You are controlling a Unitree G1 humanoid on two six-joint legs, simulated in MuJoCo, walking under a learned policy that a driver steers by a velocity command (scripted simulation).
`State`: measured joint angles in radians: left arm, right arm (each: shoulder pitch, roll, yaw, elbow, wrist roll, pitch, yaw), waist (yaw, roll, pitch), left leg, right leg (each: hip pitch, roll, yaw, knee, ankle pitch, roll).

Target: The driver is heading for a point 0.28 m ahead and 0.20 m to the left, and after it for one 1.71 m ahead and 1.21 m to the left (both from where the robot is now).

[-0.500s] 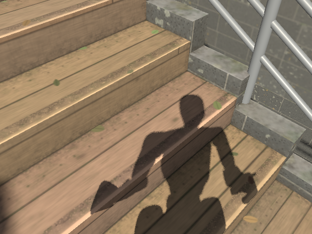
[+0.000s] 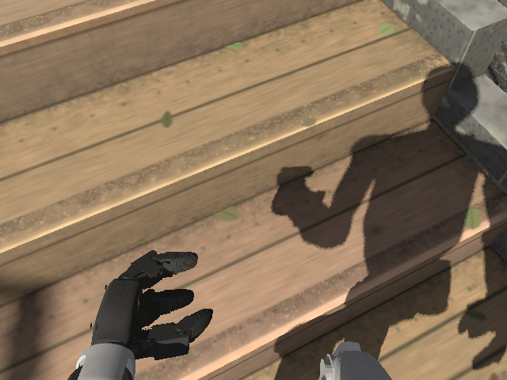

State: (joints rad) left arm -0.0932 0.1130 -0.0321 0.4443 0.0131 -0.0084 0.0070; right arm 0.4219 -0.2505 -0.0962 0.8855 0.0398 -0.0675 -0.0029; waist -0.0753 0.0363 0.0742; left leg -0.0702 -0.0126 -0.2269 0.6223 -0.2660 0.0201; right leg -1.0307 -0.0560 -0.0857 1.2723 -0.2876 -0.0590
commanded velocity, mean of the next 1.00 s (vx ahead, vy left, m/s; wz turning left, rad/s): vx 0.22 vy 0.00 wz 0.59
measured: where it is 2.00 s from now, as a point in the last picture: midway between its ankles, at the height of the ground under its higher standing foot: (134, 200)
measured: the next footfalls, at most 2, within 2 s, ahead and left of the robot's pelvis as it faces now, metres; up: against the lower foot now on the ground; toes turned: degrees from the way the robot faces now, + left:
left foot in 0.76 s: +0.43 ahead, +0.26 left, +0.17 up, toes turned +33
right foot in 1.70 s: +0.74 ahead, +0.18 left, +0.34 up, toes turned +47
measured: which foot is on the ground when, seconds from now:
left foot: up 0.00-0.74, down 0.76-1.00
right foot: down 0.00-0.78, up 0.80-1.00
